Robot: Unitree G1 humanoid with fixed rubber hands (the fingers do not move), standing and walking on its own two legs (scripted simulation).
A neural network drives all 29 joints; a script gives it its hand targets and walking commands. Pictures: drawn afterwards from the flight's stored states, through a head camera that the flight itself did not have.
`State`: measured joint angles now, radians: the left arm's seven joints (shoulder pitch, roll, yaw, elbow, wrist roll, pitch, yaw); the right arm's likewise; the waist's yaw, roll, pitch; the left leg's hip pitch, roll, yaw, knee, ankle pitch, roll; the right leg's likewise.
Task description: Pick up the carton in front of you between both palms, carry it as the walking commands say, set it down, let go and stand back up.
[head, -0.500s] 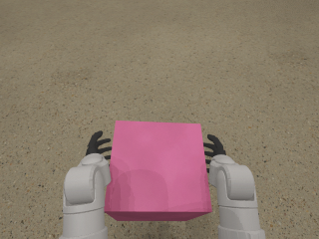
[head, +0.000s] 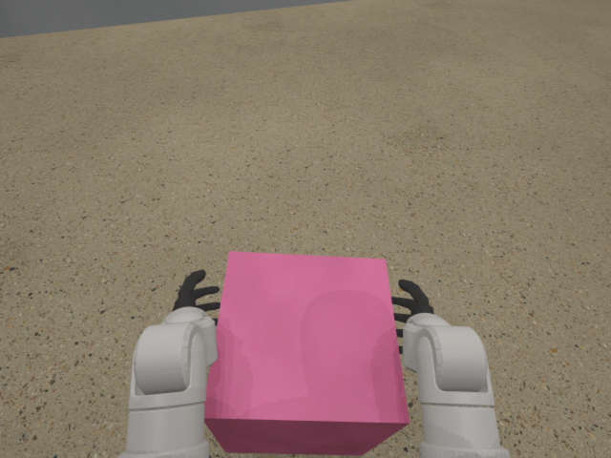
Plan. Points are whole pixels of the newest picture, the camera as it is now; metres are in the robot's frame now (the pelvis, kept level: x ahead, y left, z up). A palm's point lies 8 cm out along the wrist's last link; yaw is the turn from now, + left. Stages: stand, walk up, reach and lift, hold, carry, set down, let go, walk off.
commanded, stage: carry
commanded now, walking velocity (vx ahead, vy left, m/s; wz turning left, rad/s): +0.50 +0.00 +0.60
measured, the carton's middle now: (300, 361) +0.29 +0.00 -0.04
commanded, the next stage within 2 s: none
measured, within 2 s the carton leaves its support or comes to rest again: neither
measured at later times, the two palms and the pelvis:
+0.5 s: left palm (123, 182) +0.56 +0.28 +0.08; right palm (288, 165) +0.63 +0.01 +0.06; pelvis +0.32 +0.07 -0.02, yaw +13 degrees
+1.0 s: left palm (108, 87) +0.84 +0.38 +0.11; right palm (236, 79) +0.96 +0.12 +0.09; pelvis +0.63 +0.13 +0.01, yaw +24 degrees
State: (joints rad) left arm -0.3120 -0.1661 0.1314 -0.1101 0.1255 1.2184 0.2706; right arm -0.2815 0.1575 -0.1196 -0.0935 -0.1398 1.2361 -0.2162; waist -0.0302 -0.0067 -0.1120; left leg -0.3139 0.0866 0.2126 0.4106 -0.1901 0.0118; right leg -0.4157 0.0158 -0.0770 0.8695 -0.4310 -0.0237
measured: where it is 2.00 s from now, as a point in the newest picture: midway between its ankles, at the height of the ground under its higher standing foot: (190, 239)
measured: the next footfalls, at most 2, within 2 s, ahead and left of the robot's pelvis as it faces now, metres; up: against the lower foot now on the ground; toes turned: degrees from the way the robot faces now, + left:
right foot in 0.12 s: +0.17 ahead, -0.11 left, +0.00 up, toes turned -4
left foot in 0.42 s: +0.32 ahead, +0.16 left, +0.00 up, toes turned +22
